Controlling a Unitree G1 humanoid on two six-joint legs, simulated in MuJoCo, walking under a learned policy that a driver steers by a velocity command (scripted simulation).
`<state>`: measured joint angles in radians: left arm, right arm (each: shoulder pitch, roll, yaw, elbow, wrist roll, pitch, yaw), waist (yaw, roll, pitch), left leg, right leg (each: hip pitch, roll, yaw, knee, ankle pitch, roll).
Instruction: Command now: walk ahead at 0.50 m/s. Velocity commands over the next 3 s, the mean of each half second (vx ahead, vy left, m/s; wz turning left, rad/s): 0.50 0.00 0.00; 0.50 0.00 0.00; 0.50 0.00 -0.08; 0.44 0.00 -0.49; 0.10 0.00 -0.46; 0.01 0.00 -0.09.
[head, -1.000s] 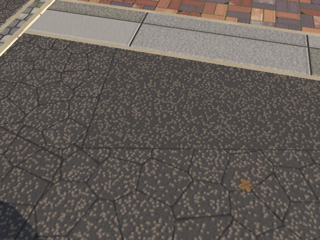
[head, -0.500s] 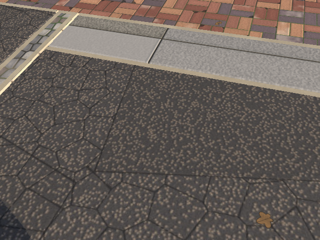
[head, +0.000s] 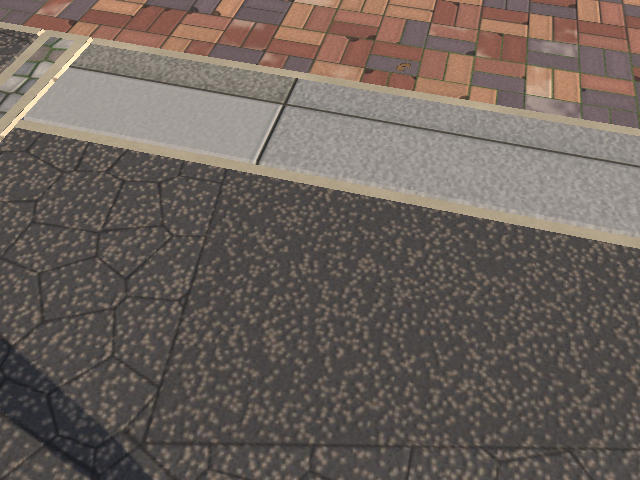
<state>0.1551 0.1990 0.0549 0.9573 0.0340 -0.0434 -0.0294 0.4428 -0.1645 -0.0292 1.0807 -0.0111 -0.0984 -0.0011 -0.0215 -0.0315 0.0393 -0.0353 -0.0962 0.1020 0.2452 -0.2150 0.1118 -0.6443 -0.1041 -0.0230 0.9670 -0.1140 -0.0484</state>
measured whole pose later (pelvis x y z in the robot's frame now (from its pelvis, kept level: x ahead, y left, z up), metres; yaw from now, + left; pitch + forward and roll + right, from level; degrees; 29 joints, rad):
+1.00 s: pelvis +0.55 +0.03 +0.00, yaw +0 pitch -1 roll +0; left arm 0.26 0.21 0.05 1.00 0.03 -0.06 -0.01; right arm 0.29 -0.20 -0.06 1.02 -0.01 -0.09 0.00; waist 0.00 -0.03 0.05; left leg -0.19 -0.07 0.11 0.36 -0.16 0.11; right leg -0.47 -0.06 0.00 1.12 -0.28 -0.07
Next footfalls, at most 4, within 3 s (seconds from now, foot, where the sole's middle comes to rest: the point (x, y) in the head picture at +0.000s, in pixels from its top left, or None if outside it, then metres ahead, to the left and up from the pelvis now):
0.24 right None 0.31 -0.09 -0.78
0.80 left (280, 425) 0.61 0.09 -0.78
1.38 right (348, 306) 0.92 -0.08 -0.78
1.94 left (297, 212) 1.24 0.05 -0.78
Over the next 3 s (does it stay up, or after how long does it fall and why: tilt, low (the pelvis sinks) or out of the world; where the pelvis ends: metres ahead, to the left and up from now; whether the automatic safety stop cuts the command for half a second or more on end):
stays up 1.12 -0.02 0.00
